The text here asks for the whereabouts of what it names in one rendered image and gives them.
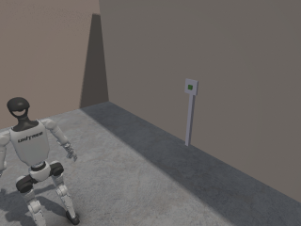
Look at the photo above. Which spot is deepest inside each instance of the right robot upper arm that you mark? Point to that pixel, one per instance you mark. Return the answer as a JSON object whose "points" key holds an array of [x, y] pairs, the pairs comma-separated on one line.
{"points": [[55, 130]]}

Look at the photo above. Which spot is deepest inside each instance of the panel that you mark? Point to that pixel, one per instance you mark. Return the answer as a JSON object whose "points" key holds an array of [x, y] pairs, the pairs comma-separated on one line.
{"points": [[191, 106]]}

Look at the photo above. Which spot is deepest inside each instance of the robot right foot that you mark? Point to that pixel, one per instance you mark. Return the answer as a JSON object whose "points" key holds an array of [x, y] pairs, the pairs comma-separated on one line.
{"points": [[75, 220]]}

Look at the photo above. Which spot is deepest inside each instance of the humanoid robot head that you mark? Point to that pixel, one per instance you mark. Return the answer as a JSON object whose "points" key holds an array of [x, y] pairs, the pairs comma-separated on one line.
{"points": [[19, 104]]}

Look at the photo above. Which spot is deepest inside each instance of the right robot forearm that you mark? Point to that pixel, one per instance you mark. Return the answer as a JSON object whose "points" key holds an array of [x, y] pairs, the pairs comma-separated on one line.
{"points": [[68, 147]]}

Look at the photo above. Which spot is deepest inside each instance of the left robot upper arm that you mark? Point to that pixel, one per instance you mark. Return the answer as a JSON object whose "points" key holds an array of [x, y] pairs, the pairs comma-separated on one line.
{"points": [[4, 140]]}

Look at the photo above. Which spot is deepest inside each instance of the right robot hand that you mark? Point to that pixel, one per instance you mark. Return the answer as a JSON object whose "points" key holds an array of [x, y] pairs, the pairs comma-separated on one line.
{"points": [[74, 155]]}

